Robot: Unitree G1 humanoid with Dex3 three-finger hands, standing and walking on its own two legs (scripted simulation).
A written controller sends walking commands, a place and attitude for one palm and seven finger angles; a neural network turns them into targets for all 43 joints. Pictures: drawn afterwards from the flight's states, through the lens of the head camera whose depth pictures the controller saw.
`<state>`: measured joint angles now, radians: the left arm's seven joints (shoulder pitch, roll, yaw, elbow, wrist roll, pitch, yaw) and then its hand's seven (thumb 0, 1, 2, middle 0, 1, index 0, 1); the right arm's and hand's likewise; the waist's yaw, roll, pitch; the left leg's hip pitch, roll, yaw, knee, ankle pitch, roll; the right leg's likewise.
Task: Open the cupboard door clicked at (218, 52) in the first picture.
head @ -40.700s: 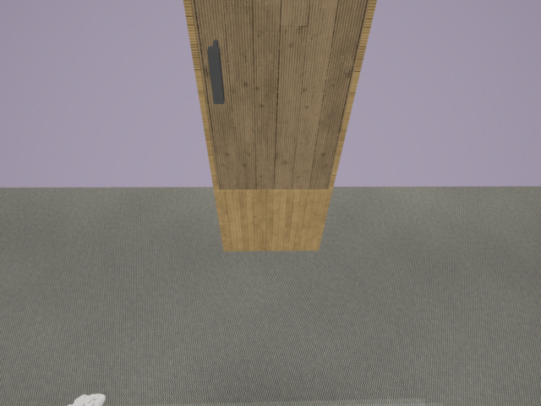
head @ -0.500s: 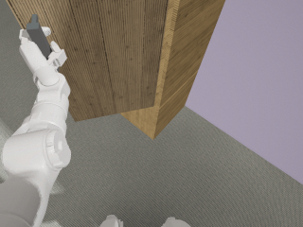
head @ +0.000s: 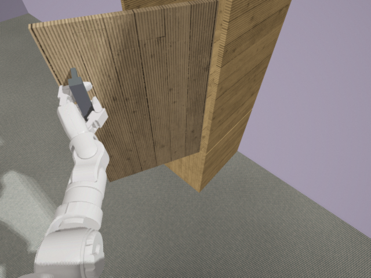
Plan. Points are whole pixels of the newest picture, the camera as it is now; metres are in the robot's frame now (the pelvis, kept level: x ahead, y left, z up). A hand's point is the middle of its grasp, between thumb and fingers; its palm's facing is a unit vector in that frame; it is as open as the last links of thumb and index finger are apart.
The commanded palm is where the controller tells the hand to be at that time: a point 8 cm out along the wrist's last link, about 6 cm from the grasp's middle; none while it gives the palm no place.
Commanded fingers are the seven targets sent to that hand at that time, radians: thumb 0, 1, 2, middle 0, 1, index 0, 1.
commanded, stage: pull the door open along its arc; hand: left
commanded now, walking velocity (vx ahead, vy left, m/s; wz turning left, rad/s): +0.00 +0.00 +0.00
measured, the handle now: (84, 99) +0.49 +0.22 +0.12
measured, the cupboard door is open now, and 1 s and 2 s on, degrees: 64 61 62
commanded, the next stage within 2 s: open thumb and fingers to let go in 0.70 s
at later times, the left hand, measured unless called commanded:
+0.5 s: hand (104, 116) +0.44 +0.17 +0.11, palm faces +0.52 -0.85 +0.00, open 5.8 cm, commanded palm +0.40 +0.20 +0.11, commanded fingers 0.00 0.90 0.90 -0.40 -1.35 -0.40 -1.35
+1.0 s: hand (98, 103) +0.48 +0.19 +0.11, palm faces +0.53 -0.85 +0.00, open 6.4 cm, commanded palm +0.43 +0.21 +0.11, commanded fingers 0.00 0.13 0.57 -0.34 -1.27 -0.34 -1.27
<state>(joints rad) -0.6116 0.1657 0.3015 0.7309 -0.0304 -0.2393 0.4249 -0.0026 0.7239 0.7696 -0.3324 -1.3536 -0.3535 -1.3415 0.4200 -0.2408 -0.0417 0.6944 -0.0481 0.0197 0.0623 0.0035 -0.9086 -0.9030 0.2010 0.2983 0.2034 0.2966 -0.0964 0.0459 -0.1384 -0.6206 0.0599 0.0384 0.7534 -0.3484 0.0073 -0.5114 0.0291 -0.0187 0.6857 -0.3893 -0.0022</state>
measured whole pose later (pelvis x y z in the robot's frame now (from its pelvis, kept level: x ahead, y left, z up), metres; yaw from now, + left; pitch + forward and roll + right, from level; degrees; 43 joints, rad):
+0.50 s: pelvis -0.01 -0.01 +0.00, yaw +3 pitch +10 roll -1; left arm -0.74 0.11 0.25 0.87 0.01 -0.22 0.47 -0.01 0.69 0.83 -0.36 -1.35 -0.36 -1.35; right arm 0.25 -0.19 0.00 0.71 -0.06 0.04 -0.01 0.00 -0.91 -0.90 0.20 0.30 0.21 0.30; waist -0.05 0.03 -0.11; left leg -0.61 0.03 -0.01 0.77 -0.33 -0.01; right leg -0.50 0.00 -0.07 0.74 -0.41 -0.02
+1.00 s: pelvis -0.03 -0.01 -0.01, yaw +1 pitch +14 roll -2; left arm -0.93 0.32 0.41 1.16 0.03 -0.34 0.42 0.00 0.60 0.79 -0.36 -1.33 -0.36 -1.32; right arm 0.44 -0.25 -0.02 0.75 -0.07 0.01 0.02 0.00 -0.91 -0.90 0.20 0.30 0.20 0.30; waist -0.15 0.03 -0.11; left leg -0.72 0.06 0.01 0.79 -0.31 0.00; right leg -0.62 0.03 -0.05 0.75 -0.38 -0.02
